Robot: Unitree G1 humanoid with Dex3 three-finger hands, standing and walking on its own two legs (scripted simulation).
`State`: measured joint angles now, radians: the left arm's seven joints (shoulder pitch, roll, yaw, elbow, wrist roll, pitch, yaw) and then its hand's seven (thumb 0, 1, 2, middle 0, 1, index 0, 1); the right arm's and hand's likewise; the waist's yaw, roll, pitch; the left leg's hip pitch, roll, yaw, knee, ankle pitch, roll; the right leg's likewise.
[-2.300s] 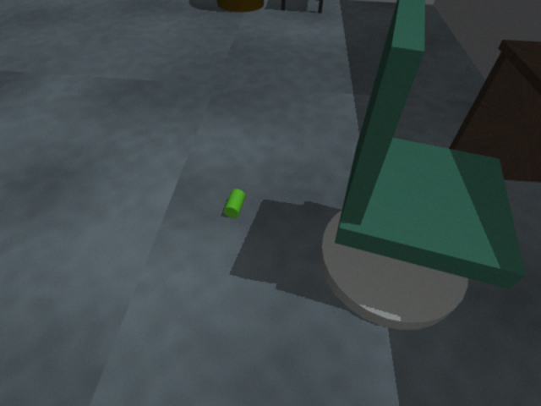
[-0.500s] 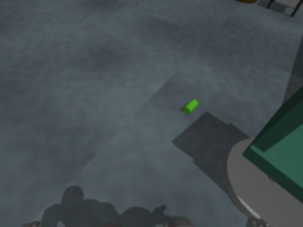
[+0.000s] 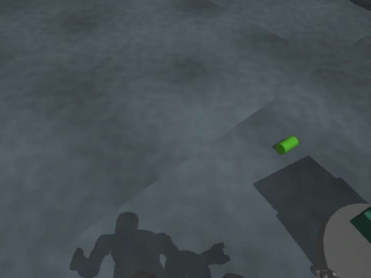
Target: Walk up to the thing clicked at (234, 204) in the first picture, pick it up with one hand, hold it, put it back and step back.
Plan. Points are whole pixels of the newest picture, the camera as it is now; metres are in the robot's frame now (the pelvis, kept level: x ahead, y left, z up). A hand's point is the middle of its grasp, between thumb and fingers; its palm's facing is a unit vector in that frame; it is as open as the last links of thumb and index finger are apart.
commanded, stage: walk up
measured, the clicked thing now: (286, 145) +0.97 -0.66 -0.71
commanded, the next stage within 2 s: stand in 0.80 s
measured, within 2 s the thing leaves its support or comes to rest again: neither
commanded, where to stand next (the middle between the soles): +0.07 -0.01 m, yaw +4 degrees
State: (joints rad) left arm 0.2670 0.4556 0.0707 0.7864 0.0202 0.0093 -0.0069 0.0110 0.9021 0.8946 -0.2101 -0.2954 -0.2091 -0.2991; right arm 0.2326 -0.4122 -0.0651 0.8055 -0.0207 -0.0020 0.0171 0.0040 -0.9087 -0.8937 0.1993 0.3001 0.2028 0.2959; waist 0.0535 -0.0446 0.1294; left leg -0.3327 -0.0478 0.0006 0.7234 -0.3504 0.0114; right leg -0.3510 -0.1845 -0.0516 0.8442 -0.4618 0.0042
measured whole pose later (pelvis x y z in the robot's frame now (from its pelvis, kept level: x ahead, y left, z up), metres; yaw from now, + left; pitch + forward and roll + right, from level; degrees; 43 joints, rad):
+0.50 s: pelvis +0.00 -0.01 +0.02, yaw +6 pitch -3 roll -1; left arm 0.15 0.37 0.02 0.97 0.01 0.00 -0.02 0.01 0.90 0.89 -0.21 -0.30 -0.21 -0.30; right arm 0.16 -0.37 0.00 0.98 0.00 -0.02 0.01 0.00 -0.91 -0.89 0.20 0.30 0.20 0.30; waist 0.02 0.00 0.08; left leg -0.30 -0.03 -0.12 0.64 -0.29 -0.01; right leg -0.24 -0.06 -0.07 0.60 -0.31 0.03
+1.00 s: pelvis +0.01 -0.02 +0.04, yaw +6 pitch -3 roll -1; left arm 0.11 0.36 0.01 1.13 0.00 -0.01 -0.02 0.01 0.91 0.89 -0.21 -0.29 -0.21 -0.30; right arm 0.08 -0.36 0.00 1.10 0.00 -0.01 0.01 0.00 -0.91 -0.89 0.20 0.30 0.20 0.30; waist 0.02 0.01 0.06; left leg -0.18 -0.01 -0.13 0.41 -0.18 -0.03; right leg -0.13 -0.04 -0.07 0.38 -0.20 0.02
